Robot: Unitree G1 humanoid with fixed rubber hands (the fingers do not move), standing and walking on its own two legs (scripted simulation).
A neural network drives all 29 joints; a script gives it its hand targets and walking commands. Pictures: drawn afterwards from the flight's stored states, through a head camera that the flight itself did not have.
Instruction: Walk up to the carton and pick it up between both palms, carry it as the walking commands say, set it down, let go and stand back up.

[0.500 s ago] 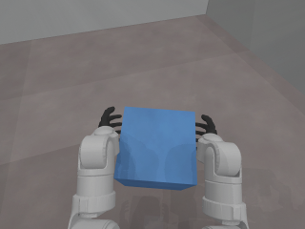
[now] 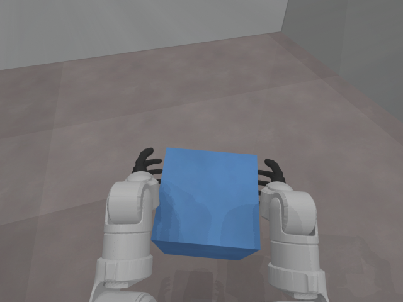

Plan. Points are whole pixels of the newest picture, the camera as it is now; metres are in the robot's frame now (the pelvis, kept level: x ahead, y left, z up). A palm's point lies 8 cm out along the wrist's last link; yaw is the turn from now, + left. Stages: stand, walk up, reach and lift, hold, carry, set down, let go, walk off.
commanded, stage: carry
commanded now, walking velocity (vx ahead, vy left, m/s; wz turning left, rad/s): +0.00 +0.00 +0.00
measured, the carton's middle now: (206, 209) +0.31 -0.01 +0.00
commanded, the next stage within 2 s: none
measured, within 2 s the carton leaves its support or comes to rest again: neither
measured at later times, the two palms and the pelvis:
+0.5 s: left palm (132, 196) +0.28 +0.12 +0.11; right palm (274, 203) +0.27 -0.13 +0.10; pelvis -0.02 +0.00 +0.01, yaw -1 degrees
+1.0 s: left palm (156, 186) +0.31 +0.08 +0.09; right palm (291, 195) +0.29 -0.17 +0.09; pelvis +0.00 -0.02 +0.01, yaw -2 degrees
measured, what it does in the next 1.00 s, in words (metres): stands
